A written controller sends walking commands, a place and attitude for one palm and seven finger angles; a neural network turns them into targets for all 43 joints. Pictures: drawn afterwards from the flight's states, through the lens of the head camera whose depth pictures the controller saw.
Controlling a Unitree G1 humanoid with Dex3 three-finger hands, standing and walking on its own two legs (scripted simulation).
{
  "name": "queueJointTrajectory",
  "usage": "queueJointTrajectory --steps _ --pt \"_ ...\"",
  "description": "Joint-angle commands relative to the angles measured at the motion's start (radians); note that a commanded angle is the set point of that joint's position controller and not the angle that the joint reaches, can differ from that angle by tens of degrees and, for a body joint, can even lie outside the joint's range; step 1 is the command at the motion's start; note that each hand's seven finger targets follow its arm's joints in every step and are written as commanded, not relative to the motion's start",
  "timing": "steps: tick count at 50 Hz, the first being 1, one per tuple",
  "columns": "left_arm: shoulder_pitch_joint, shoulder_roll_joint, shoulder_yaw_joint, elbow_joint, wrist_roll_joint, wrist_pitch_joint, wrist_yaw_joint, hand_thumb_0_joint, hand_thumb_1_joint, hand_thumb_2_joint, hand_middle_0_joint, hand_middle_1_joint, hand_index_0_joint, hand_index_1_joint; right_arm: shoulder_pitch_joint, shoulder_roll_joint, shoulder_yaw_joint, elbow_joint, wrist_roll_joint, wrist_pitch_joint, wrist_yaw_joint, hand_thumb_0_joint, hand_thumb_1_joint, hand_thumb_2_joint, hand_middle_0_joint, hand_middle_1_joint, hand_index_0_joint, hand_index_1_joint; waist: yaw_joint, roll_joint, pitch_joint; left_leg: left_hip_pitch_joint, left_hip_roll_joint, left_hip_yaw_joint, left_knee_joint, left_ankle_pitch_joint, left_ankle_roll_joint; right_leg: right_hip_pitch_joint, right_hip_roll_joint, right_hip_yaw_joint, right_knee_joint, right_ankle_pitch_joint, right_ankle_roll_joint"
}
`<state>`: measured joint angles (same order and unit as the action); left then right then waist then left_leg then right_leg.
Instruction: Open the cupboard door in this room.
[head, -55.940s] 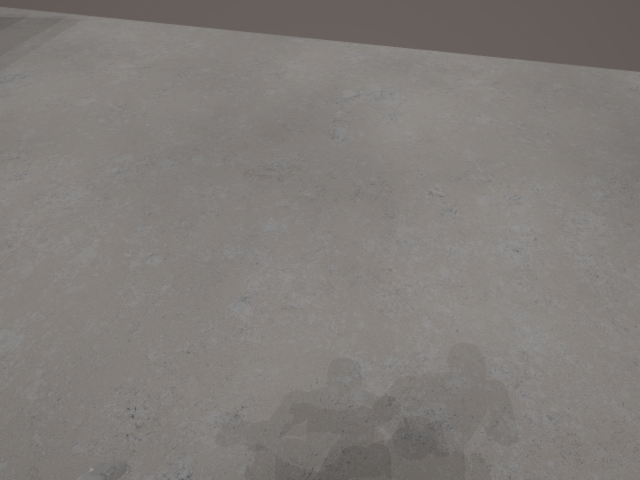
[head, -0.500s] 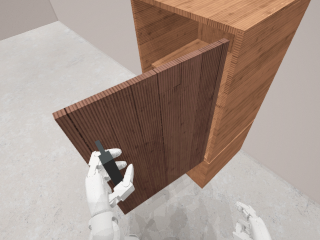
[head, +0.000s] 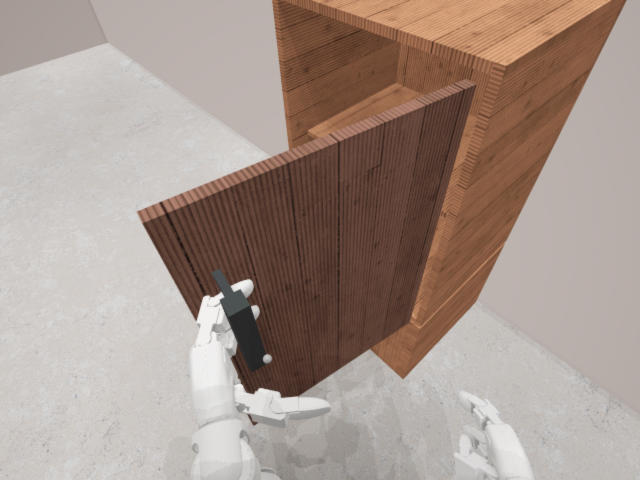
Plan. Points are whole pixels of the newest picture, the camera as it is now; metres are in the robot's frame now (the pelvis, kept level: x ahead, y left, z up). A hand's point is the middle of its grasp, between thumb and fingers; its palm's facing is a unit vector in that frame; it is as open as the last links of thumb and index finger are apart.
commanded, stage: open thumb and fingers to let go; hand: left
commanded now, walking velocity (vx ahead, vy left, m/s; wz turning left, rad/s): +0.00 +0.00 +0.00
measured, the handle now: (238, 321) +0.29 +0.12 +0.07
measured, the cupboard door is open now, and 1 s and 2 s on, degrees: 80 84 83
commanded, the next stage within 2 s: slide the hand sideways off the handle in 0.08 s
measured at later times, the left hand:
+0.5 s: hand (265, 402) +0.20 +0.07 +0.07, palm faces -0.15 -0.99 +0.05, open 16.1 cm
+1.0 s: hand (213, 434) +0.17 +0.12 +0.07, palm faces -0.07 -1.00 -0.01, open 16.2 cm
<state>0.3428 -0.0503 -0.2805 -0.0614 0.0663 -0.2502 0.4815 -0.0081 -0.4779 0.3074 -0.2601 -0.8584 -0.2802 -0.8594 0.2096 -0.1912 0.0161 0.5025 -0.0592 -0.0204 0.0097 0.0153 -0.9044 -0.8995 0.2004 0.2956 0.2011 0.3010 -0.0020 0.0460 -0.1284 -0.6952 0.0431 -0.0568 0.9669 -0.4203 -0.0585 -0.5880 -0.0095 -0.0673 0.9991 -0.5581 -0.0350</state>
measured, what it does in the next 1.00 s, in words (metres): stands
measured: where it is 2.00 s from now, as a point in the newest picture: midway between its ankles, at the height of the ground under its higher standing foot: outside the picture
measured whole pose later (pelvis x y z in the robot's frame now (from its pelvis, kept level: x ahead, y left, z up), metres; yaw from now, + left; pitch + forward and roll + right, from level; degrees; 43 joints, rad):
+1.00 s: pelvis -0.01 +0.02 -0.02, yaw -1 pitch +10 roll -1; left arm 0.66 0.14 -0.17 -0.36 -0.09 -0.32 -0.02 -0.01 -0.50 0.30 -0.17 -0.31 -0.18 -0.31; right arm 0.27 -0.22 0.01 0.36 0.00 -0.03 -0.01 0.02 -0.90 -0.90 0.20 0.30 0.20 0.30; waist 0.00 0.05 -0.12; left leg -0.82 0.04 -0.04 1.10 -0.47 -0.03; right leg -0.70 -0.01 -0.04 1.11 -0.59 0.00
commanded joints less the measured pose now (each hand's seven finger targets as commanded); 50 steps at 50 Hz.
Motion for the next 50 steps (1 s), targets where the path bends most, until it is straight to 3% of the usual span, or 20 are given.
queueJointTrajectory --steps 1,3,9,10,11,12,13,15,17,19,23,27,30,31,34,37,43,45,50 --pt "-0.104 -0.136 -0.031 -0.24 0.015 -0.044 0.033 0.0 -0.5 0.3 -0.167 -0.4 -0.167 -0.4 -0.108 -0.077 -0.027 -0.174 0.002 -0.059 -0.004 0.0 -0.9 -0.9 0.2 0.3 0.2 0.3 -0.002 -0.106 -0.149 0.168 -0.054 0.045 -0.082 0.171 0.079 0.007 0.005 0.021 -0.221 0.34 0.024" --pt "-0.092 -0.142 -0.038 -0.245 0.021 -0.031 0.039 0.0 -0.5 0.3 -0.15 -0.3 -0.15 -0.3 -0.11 -0.077 -0.027 -0.177 0.002 -0.059 -0.001 0.0 -0.9 -0.9 0.2 0.3 0.2 0.3 0.002 -0.087 -0.149 0.17 -0.051 0.041 -0.087 0.182 0.077 0.013 0.012 0.01 -0.211 0.339 0.016" --pt "-0.132 -0.171 -0.06 -0.233 0.026 0.0 0.053 0.0 -0.5 0.3 -0.15 -0.3 -0.15 -0.3 -0.125 -0.077 -0.023 -0.174 0.002 -0.06 0.005 0.0 -0.9 -0.9 0.2 0.3 0.2 0.3 -0.005 -0.086 -0.127 0.171 -0.047 0.031 -0.09 0.155 0.075 -0.024 0.017 -0.008 -0.207 0.283 0.013" --pt "-0.14 -0.023 -0.237 -0.269 0.12 -0.053 -0.145 0.0 -0.5 0.3 -0.15 -0.3 -0.15 -0.3 -0.046 -0.128 -0.028 -0.151 0.018 -0.061 0.018 0.0 -0.9 -0.9 0.2 0.3 0.2 0.3 -0.11 -0.139 -0.041 0.169 -0.044 0.031 -0.08 0.163 0.093 -0.089 0.005 0.04 -0.207 0.338 0.024" --pt "-0.148 0.036 -0.164 -0.33 0.078 -0.1 -0.258 0.0 -0.5 0.3 -0.15 -0.3 -0.15 -0.3 -0.054 -0.112 -0.039 -0.176 0.022 -0.061 0.015 0.0 -0.9 -0.9 0.2 0.3 0.2 0.3 -0.062 -0.088 -0.109 0.161 -0.045 0.036 -0.076 0.173 0.096 -0.048 0.002 0.044 -0.185 0.371 0.014" --pt "-0.145 0.061 -0.167 -0.379 0.05 -0.129 -0.344 0.0 -0.5 0.3 -0.15 -0.3 -0.15 -0.3 -0.054 -0.113 -0.039 -0.192 0.025 -0.065 0.011 0.0 -0.9 -0.9 0.2 0.3 0.2 0.3 -0.06 -0.043 -0.167 0.186 -0.048 0.04 -0.068 0.19 0.1 -0.027 -0.001 0.047 -0.167 0.401 0.012" --pt "-0.136 0.081 -0.157 -0.404 0.015 -0.145 -0.416 0.0 -0.5 0.3 -0.15 -0.3 -0.15 -0.3 -0.043 -0.112 -0.04 -0.202 0.032 -0.071 0.007 0.0 -0.9 -0.9 0.2 0.3 0.2 0.3 -0.063 -0.017 -0.183 0.199 -0.047 0.043 -0.062 0.208 0.1 -0.022 -0.001 0.045 -0.153 0.421 0.01" --pt "-0.073 0.068 -0.127 -0.408 -0.059 -0.15 -0.491 0.0 -0.5 0.3 -0.15 -0.3 -0.15 -0.3 -0.04 -0.1 -0.033 -0.235 0.046 -0.083 0.0 0.0 -0.9 -0.9 0.2 0.3 0.2 0.3 -0.054 -0.021 -0.183 0.194 -0.046 0.038 -0.064 0.178 0.096 -0.037 0.005 0.028 -0.146 0.373 0.011" --pt "-0.05 0.036 -0.099 -0.399 -0.11 -0.138 -0.484 0.0 -0.5 0.3 -0.15 -0.3 -0.15 -0.3 -0.042 -0.1 -0.029 -0.257 0.054 -0.092 -0.009 0.0 -0.9 -0.9 0.2 0.3 0.2 0.3 -0.046 -0.064 -0.149 0.168 -0.045 0.024 -0.074 0.128 0.089 -0.062 0.014 0.007 -0.144 0.298 0.015" --pt "-0.043 0.037 -0.062 -0.394 -0.122 -0.127 -0.436 0.0 -0.5 0.3 -0.15 -0.3 -0.15 -0.3 -0.05 -0.1 -0.026 -0.266 0.053 -0.097 -0.01 0.0 -0.9 -0.9 0.2 0.3 0.2 0.3 -0.035 -0.072 -0.131 0.15 -0.045 0.016 -0.08 0.092 0.084 -0.08 0.017 -0.006 -0.137 0.244 0.014" --pt "0.066 0.081 -0.01 -0.399 -0.07 -0.114 -0.357 0.0 -0.5 0.3 -0.15 -0.3 -0.15 -0.3 -0.048 -0.104 -0.032 -0.29 0.047 -0.083 0.001 0.0 -0.9 -0.9 0.2 0.3 0.2 0.3 -0.004 -0.087 -0.153 0.13 -0.044 0.022 -0.079 0.097 0.081 -0.073 0.023 -0.006 -0.116 0.231 0.009" --pt "0.112 0.101 0.001 -0.428 -0.05 -0.109 -0.34 0.0 -0.5 0.3 -0.15 -0.3 -0.15 -0.3 -0.043 -0.098 -0.029 -0.309 0.047 -0.063 0.008 0.0 -0.9 -0.9 0.2 0.3 0.2 0.3 -0.001 -0.086 -0.135 0.108 -0.045 0.037 -0.075 0.078 0.081 -0.077 0.023 0.002 -0.119 0.218 0.01" --pt "0.137 0.131 0.035 -0.435 -0.06 -0.105 -0.355 0.0 -0.5 0.3 -0.15 -0.3 -0.15 -0.3 -0.042 -0.101 -0.026 -0.313 0.05 -0.051 0.003 0.0 -0.9 -0.9 0.2 0.3 0.2 0.3 -0.004 -0.087 -0.102 0.087 -0.044 0.045 -0.071 0.052 0.082 -0.085 0.024 0.011 -0.134 0.19 0.013" --pt "0.137 0.133 0.036 -0.457 -0.064 -0.11 -0.362 0.0 -0.5 0.3 -0.15 -0.3 -0.15 -0.3 -0.042 -0.1 -0.025 -0.314 0.05 -0.051 0.002 0.0 -0.9 -0.9 0.2 0.3 0.2 0.3 -0.002 -0.056 -0.11 0.094 -0.044 0.045 -0.07 0.055 0.081 -0.086 0.025 0.011 -0.128 0.192 0.011" --pt "0.206 0.135 0.053 -0.461 -0.092 -0.109 -0.386 0.0 -0.5 0.3 -0.15 -0.3 -0.15 -0.3 -0.034 -0.103 -0.026 -0.323 0.054 -0.053 0.0 0.0 -0.9 -0.9 0.2 0.3 0.2 0.3 -0.001 -0.072 -0.101 0.084 -0.043 0.045 -0.067 0.054 0.08 -0.085 0.03 0.007 -0.129 0.193 0.013" --pt "0.215 0.145 0.059 -0.498 -0.109 -0.121 -0.409 0.0 -0.5 0.3 -0.15 -0.3 -0.15 -0.3 -0.027 -0.107 -0.028 -0.326 0.055 -0.06 -0.004 0.0 -0.9 -0.9 0.2 0.3 0.2 0.3 -0.011 -0.047 -0.101 0.079 -0.045 0.044 -0.054 0.051 0.081 -0.101 0.03 0.009 -0.123 0.192 0.015" --pt "0.283 0.178 0.084 -0.531 -0.135 -0.142 -0.464 0.0 -0.5 0.3 -0.15 -0.3 -0.15 -0.3 -0.014 -0.111 -0.04 -0.331 0.059 -0.073 -0.012 0.0 -0.9 -0.9 0.2 0.3 0.2 0.3 -0.013 -0.06 -0.109 0.052 -0.05 0.043 -0.025 0.071 0.085 -0.099 0.029 0.015 -0.107 0.223 0.018" --pt "0.304 0.209 0.13 -0.528 -0.147 -0.147 -0.478 0.0 -0.5 0.3 -0.15 -0.3 -0.15 -0.3 -0.015 -0.111 -0.046 -0.324 0.059 -0.073 -0.018 0.0 -0.9 -0.9 0.2 0.3 0.2 0.3 -0.009 -0.065 -0.112 0.038 -0.05 0.05 -0.01 0.068 0.084 -0.107 0.028 0.024 -0.108 0.219 0.021" --pt "0.302 0.228 0.169 -0.53 -0.182 -0.15 -0.524 0.0 -0.5 0.3 -0.15 -0.3 -0.15 -0.3 -0.014 -0.112 -0.05 -0.32 0.066 -0.074 -0.035 0.0 -0.9 -0.9 0.2 0.3 0.2 0.3 -0.013 -0.074 -0.101 0.015 -0.053 0.052 0.008 0.065 0.086 -0.111 0.028 0.034 -0.114 0.208 0.026"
